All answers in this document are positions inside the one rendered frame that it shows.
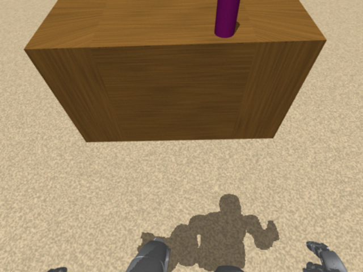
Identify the bottle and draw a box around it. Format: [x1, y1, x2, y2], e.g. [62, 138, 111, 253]
[214, 0, 240, 38]

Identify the right robot hand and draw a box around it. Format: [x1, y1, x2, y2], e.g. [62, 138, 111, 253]
[303, 241, 347, 272]

